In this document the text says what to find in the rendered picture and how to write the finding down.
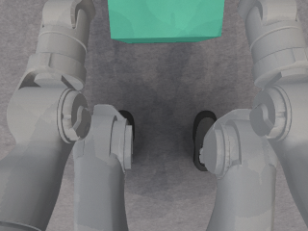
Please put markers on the carton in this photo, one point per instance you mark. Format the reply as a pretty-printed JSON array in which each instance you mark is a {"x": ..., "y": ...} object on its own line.
[{"x": 165, "y": 21}]

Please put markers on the robot left forearm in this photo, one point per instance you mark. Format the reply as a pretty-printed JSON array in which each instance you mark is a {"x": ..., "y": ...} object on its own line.
[{"x": 63, "y": 40}]

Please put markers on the right robot foot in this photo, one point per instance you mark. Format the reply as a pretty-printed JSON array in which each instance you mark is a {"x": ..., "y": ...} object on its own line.
[{"x": 202, "y": 123}]

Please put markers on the left robot upper arm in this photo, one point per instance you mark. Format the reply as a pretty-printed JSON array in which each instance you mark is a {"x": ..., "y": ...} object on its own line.
[{"x": 45, "y": 123}]

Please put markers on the robot right forearm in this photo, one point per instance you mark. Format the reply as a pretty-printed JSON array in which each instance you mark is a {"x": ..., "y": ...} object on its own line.
[{"x": 276, "y": 42}]

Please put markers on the right robot upper arm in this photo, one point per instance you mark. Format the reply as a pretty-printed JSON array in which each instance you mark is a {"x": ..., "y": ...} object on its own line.
[{"x": 280, "y": 115}]

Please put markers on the right robot shin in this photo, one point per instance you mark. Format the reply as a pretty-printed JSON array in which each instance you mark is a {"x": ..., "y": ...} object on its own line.
[{"x": 239, "y": 114}]

